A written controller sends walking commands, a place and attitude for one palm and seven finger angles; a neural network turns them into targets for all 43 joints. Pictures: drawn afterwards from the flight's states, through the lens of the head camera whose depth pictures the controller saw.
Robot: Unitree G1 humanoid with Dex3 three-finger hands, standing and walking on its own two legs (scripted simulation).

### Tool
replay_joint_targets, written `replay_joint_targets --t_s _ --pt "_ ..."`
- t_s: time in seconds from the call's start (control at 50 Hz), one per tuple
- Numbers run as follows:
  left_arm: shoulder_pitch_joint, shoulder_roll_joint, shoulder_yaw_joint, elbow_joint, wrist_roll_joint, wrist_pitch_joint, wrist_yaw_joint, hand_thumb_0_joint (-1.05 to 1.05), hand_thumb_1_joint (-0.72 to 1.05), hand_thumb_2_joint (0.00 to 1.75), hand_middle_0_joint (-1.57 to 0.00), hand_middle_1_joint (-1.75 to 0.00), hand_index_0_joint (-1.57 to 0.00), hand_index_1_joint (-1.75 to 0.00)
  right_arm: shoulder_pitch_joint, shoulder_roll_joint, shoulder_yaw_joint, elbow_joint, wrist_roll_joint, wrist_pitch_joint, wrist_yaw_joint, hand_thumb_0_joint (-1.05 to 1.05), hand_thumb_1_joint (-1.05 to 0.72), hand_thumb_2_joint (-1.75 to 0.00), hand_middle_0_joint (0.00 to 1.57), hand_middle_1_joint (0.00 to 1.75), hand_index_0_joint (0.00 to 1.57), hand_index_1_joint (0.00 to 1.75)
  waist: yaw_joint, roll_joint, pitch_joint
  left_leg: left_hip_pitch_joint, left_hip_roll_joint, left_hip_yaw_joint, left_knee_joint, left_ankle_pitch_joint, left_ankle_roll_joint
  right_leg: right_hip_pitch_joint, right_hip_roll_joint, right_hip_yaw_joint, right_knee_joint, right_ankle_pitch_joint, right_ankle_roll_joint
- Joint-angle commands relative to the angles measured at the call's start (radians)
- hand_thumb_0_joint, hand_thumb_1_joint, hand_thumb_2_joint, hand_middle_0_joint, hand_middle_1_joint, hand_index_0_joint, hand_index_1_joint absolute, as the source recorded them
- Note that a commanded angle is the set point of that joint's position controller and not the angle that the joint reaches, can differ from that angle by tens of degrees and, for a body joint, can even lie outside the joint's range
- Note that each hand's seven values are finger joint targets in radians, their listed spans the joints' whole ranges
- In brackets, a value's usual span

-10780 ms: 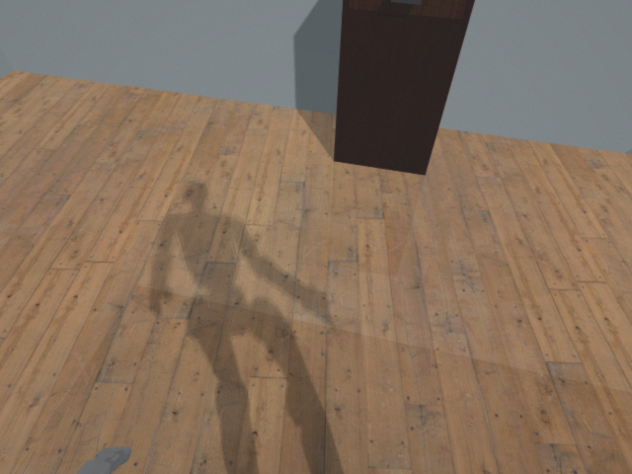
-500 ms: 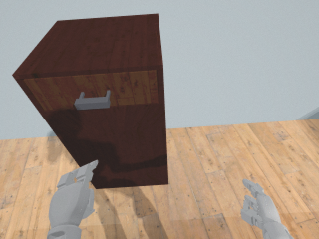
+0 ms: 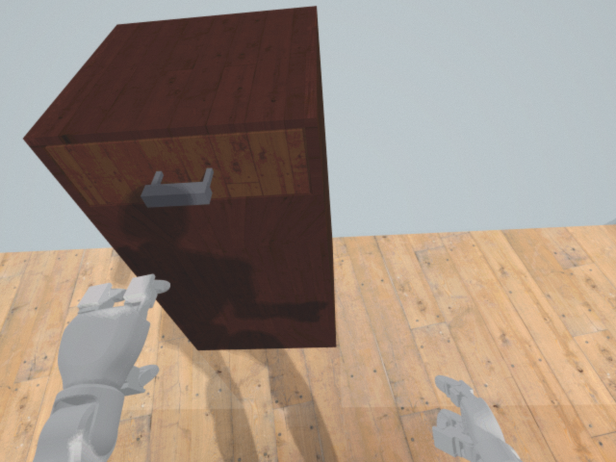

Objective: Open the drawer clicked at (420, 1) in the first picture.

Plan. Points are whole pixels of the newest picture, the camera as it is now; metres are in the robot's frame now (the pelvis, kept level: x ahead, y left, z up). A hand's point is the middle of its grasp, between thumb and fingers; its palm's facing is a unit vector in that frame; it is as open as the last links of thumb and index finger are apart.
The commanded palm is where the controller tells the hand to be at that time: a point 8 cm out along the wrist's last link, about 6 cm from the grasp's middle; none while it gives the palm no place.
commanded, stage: raise the hand with hooked fingers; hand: left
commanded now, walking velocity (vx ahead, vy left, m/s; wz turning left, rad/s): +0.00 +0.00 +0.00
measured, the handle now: (180, 184) +0.51 +0.29 +0.05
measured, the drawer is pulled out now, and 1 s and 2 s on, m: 0.00 0.00 0.00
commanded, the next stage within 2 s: move the hooked fingers above the handle in 1.06 s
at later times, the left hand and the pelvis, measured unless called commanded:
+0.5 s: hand (86, 271) +0.27 +0.28 +0.14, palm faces +0.15 -0.06 -0.99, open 13.6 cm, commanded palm +0.24 +0.29 +0.20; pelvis -0.02 +0.04 +0.02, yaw +1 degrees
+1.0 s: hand (79, 256) +0.29 +0.29 +0.16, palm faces +0.08 -0.06 -1.00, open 13.8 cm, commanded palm +0.25 +0.30 +0.22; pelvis -0.02 +0.05 +0.02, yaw +2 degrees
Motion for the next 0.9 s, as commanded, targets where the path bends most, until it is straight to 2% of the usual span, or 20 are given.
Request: replay_joint_targets --t_s 0.0,0.04,0.08,0.14,0.18,0.22,0.24,0.28,0.3,0.32,0.4,0.44,0.48,0.54,0.62,0.64,0.68,0.74,0.8,0.88 --pt "-0.061 0.22 0.174 -0.271 0.002 -0.022 0.022 0.0 -0.1 0.47 -0.27 -0.94 -0.27 -0.94 -0.166 -0.122 -0.059 -0.181 0.002 -0.059 -0.026 0.0 -0.9 -0.9 0.2 0.3 0.2 0.3 0.039 -0.106 -0.244 -0.085 -0.039 -0.019 -0.081 0.303 0.044 0.426 -0.062 0.149 -0.118 0.497 0.046" --pt "-0.094 0.212 0.185 -0.297 0.005 -0.058 0.054 0.0 -0.15 0.45 -0.27 -0.98 -0.27 -0.98 -0.144 -0.116 -0.075 -0.168 -0.001 -0.078 -0.032 0.0 -0.9 -0.9 0.2 0.3 0.2 0.3 0.037 -0.077 -0.255 -0.05 -0.042 -0.023 -0.087 0.317 0.047 0.4 -0.058 0.132 -0.127 0.448 0.038" --pt "-0.111 0.198 0.185 -0.3 0.006 -0.087 0.079 0.0 -0.2 0.43 -0.28 -1.0 -0.28 -1.0 -0.13 -0.118 -0.088 -0.154 0.0 -0.094 -0.03 0.0 -0.9 -0.9 0.2 0.3 0.2 0.3 0.029 -0.05 -0.254 -0.008 -0.045 -0.025 -0.085 0.358 0.047 0.372 -0.051 0.117 -0.128 0.468 0.03" --pt "-0.205 0.195 0.165 -0.226 0.01 -0.074 0.086 0.0 -0.27 0.4 -0.28 -1.05 -0.28 -1.05 -0.127 -0.121 -0.099 -0.128 0.012 -0.099 -0.03 0.0 -0.9 -0.9 0.2 0.3 0.2 0.3 0.011 -0.077 -0.192 0.006 -0.045 -0.025 -0.106 0.322 0.045 0.312 -0.045 0.084 -0.155 0.348 0.027" --pt "-0.28 0.202 0.143 -0.177 0.009 -0.038 0.07 0.0 -0.31 0.38 -0.29 -1.08 -0.29 -1.08 -0.135 -0.129 -0.101 -0.122 0.026 -0.095 -0.034 0.0 -0.9 -0.9 0.2 0.3 0.2 0.3 0.008 -0.052 -0.168 0.022 -0.042 -0.02 -0.129 0.308 0.044 0.297 -0.043 0.065 -0.177 0.284 0.025" --pt "-0.382 0.21 0.11 -0.167 0.009 0.005 0.04 0.0 -0.36 0.36 -0.29 -1.11 -0.29 -1.11 -0.149 -0.132 -0.099 -0.121 0.038 -0.089 -0.04 0.0 -0.9 -0.9 0.2 0.3 0.2 0.3 0.003 -0.043 -0.169 0.053 -0.04 -0.017 -0.149 0.301 0.045 0.3 -0.041 0.048 -0.193 0.237 0.025" --pt "-0.422 0.218 0.101 -0.155 0.003 0.022 0.022 0.0 -0.38 0.35 -0.29 -1.12 -0.29 -1.12 -0.15 -0.133 -0.097 -0.123 0.042 -0.086 -0.044 0.0 -0.9 -0.9 0.2 0.3 0.2 0.3 0.004 -0.052 -0.162 0.062 -0.038 -0.023 -0.164 0.307 0.045 0.313 -0.04 0.039 -0.2 0.238 0.025" --pt "-0.494 0.23 0.081 -0.151 0.0 0.048 -0.022 0.0 -0.43 0.33 -0.29 -1.15 -0.29 -1.15 -0.163 -0.136 -0.09 -0.12 0.046 -0.08 -0.049 0.0 -0.9 -0.9 0.2 0.3 0.2 0.3 0.003 -0.039 -0.17 0.092 -0.034 -0.028 -0.186 0.33 0.044 0.338 -0.037 0.028 -0.207 0.251 0.024" --pt "-0.53 0.239 0.082 -0.166 -0.002 0.054 -0.043 0.0 -0.45 0.32 -0.3 -1.17 -0.3 -1.17 -0.171 -0.137 -0.088 -0.123 0.048 -0.08 -0.05 0.0 -0.9 -0.9 0.2 0.3 0.2 0.3 0.004 -0.01 -0.191 0.117 -0.03 -0.036 -0.196 0.35 0.042 0.352 -0.033 0.024 -0.209 0.255 0.02" --pt "-0.548 0.247 0.076 -0.164 -0.003 0.055 -0.063 0.0 -0.48 0.31 -0.3 -1.18 -0.3 -1.18 -0.167 -0.133 -0.082 -0.123 0.045 -0.083 -0.05 0.0 -0.9 -0.9 0.2 0.3 0.2 0.3 0.009 -0.016 -0.197 0.127 -0.03 -0.041 -0.203 0.373 0.042 0.372 -0.035 0.017 -0.208 0.272 0.02" --pt "-0.619 0.295 0.107 -0.135 -0.001 0.063 -0.137 0.0 -0.5 0.3 -0.3 -1.2 -0.3 -1.2 -0.174 -0.136 -0.067 -0.12 0.044 -0.066 -0.048 0.0 -0.9 -0.9 0.2 0.3 0.2 0.3 0.014 -0.018 -0.168 0.147 -0.017 -0.049 -0.239 0.433 0.034 0.401 -0.023 0.007 -0.231 0.304 0.014" --pt "-0.667 0.29 0.093 -0.086 -0.004 0.07 -0.17 0.0 -0.5 0.3 -0.3 -1.2 -0.3 -1.2 -0.166 -0.131 -0.058 -0.111 0.046 -0.056 -0.045 0.0 -0.9 -0.9 0.2 0.3 0.2 0.3 0.008 -0.041 -0.111 0.136 -0.012 -0.049 -0.262 0.417 0.029 0.388 -0.021 -0.006 -0.246 0.28 0.013" --pt "-0.723 0.293 0.084 -0.052 -0.005 0.076 -0.201 0.0 -0.5 0.3 -0.3 -1.2 -0.3 -1.2 -0.163 -0.133 -0.052 -0.109 0.049 -0.052 -0.043 0.0 -0.9 -0.9 0.2 0.3 0.2 0.3 0.005 -0.025 -0.091 0.14 -0.008 -0.05 -0.275 0.415 0.024 0.382 -0.019 -0.011 -0.256 0.267 0.011" --pt "-0.808 0.31 0.08 -0.027 -0.015 0.079 -0.245 0.0 -0.5 0.3 -0.3 -1.2 -0.3 -1.2 -0.153 -0.137 -0.049 -0.113 0.054 -0.049 -0.04 0.0 -0.9 -0.9 0.2 0.3 0.2 0.3 0.002 -0.018 -0.119 0.162 -0.006 -0.053 -0.285 0.41 0.023 0.395 -0.018 -0.013 -0.268 0.248 0.01" --pt "-0.917 0.342 0.085 -0.066 -0.025 0.046 -0.29 0.0 -0.5 0.3 -0.3 -1.2 -0.3 -1.2 -0.143 -0.139 -0.048 -0.123 0.048 -0.061 -0.032 0.0 -0.9 -0.9 0.2 0.3 0.2 0.3 0.003 0.005 -0.197 0.2 -0.008 -0.07 -0.281 0.461 0.021 0.424 -0.02 -0.014 -0.268 0.271 0.008" --pt "-0.929 0.351 0.091 -0.06 -0.029 0.036 -0.297 0.0 -0.5 0.3 -0.3 -1.2 -0.3 -1.2 -0.137 -0.141 -0.05 -0.117 0.05 -0.061 -0.032 0.0 -0.9 -0.9 0.2 0.3 0.2 0.3 -0.002 -0.005 -0.187 0.204 -0.005 -0.073 -0.281 0.476 0.02 0.413 -0.019 -0.016 -0.273 0.276 0.008" --pt "-0.851 0.316 0.077 -0.027 -0.04 0.024 -0.316 0.0 -0.5 0.3 -0.3 -1.2 -0.3 -1.2 -0.121 -0.143 -0.054 -0.119 0.05 -0.063 -0.027 0.0 -0.9 -0.9 0.2 0.3 0.2 0.3 0.005 -0.016 -0.171 0.198 -0.005 -0.071 -0.281 0.499 0.018 0.408 -0.019 -0.02 -0.277 0.289 0.008" --pt "-0.783 0.311 0.09 -0.018 -0.056 0.008 -0.338 0.0 -0.5 0.3 -0.3 -1.2 -0.3 -1.2 -0.105 -0.152 -0.057 -0.119 0.052 -0.06 -0.012 0.0 -0.9 -0.9 0.2 0.3 0.2 0.3 0.011 -0.034 -0.148 0.186 0.005 -0.071 -0.287 0.532 0.012 0.402 -0.018 -0.028 -0.282 0.297 0.008" --pt "-0.793 0.338 0.125 -0.078 -0.056 -0.016 -0.329 0.0 -0.5 0.3 -0.3 -1.2 -0.3 -1.2 -0.107 -0.157 -0.061 -0.133 0.048 -0.067 -0.003 0.0 -0.9 -0.9 0.2 0.3 0.2 0.3 0.02 -0.02 -0.176 0.187 0.003 -0.077 -0.281 0.545 0.014 0.41 -0.013 -0.022 -0.279 0.306 0.008" --pt "-0.819 0.374 0.166 -0.138 -0.058 -0.06 -0.28 0.0 -0.5 0.3 -0.3 -1.2 -0.3 -1.2 -0.089 -0.155 -0.07 -0.122 0.043 -0.077 -0.002 0.0 -0.9 -0.9 0.2 0.3 0.2 0.3 0.026 -0.001 -0.227 0.202 -0.008 -0.076 -0.275 0.566 0.011 0.428 -0.017 -0.017 -0.278 0.328 0.007"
